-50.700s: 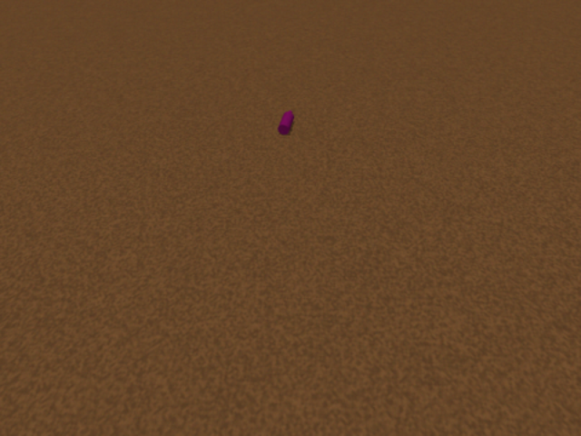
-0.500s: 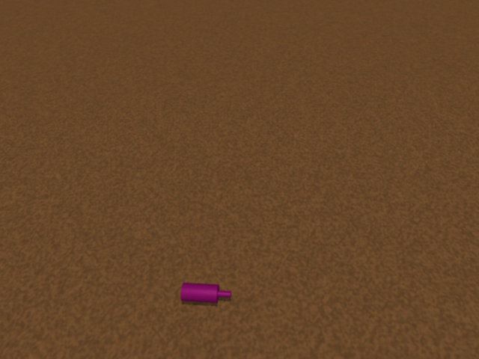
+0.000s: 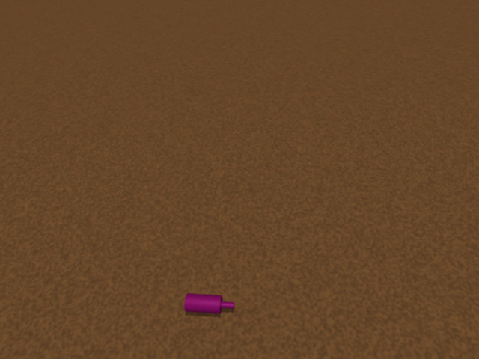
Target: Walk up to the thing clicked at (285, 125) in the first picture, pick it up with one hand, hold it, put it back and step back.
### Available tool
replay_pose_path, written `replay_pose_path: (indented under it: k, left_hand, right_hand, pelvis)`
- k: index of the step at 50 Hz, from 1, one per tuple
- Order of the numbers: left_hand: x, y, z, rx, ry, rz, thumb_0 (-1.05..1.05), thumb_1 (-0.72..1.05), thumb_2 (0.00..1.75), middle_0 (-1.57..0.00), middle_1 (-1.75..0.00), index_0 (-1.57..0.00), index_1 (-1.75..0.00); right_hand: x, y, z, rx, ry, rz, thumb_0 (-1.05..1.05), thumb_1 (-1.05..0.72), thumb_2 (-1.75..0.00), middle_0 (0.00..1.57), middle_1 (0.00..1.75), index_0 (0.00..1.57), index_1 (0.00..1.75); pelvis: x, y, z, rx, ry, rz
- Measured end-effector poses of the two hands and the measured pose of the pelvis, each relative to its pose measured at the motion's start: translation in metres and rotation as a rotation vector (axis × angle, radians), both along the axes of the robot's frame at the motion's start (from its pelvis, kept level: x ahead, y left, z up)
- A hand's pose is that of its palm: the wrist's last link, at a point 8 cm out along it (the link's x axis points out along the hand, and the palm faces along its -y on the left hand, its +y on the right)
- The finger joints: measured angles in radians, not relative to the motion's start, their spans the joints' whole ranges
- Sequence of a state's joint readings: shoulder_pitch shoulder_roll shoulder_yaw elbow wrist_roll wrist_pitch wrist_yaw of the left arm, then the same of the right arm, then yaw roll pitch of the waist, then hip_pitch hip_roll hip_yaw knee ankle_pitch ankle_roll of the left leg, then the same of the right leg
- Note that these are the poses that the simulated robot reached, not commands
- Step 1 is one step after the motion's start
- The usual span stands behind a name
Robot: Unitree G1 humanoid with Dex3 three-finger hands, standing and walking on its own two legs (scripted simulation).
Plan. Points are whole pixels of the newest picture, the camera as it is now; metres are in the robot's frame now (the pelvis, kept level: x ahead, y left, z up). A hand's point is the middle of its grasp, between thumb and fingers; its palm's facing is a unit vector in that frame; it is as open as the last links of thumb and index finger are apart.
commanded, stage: stand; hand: left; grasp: from above
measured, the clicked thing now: (210, 303) +0.50 +0.18 -0.74
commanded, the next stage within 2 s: step back in 1.62 s
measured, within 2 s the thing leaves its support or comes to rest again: neither
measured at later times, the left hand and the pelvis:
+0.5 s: hand out of the picture +0.06 +0.23 -0.16, palm faces +0.03 -0.94 -0.34, open 7.3 cm; pelvis +0.00 -0.01 +0.00, yaw +0 degrees
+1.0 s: hand out of the picture +0.08 +0.23 -0.15, palm faces +0.02 -0.94 -0.34, open 7.3 cm; pelvis +0.00 -0.02 +0.00, yaw +0 degrees
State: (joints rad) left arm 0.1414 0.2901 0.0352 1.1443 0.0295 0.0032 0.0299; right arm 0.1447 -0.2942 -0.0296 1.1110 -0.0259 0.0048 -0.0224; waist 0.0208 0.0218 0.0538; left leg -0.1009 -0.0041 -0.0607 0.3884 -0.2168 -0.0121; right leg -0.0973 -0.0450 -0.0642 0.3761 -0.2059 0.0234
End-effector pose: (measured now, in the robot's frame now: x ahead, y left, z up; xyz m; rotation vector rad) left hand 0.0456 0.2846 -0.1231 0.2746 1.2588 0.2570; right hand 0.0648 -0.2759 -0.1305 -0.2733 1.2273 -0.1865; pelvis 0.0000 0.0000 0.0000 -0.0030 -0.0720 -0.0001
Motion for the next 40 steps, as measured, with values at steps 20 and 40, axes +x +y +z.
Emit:
replay_pose_path:
  k: [20,40]
  left_hand:
    - [0.005,-0.008,0.002,-0.004,0.012,-0.004,0.00,0.91,0.90,-0.20,-0.30,-0.20,-0.30]
    - [0.023,-0.011,0.006,-0.001,-0.022,-0.020,0.00,0.91,0.90,-0.20,-0.30,-0.20,-0.30]
  right_hand:
    - [-0.010,-0.019,0.001,-0.017,0.047,0.003,0.00,-0.91,-0.89,0.20,0.30,0.20,0.30]
    - [0.005,-0.025,0.004,-0.019,0.013,0.015,0.00,-0.91,-0.89,0.20,0.30,0.20,0.30]
  pelvis:
    - [0.001,-0.011,0.002,-0.002,0.010,-0.001]
    - [0.004,-0.016,0.002,0.001,0.015,-0.003]
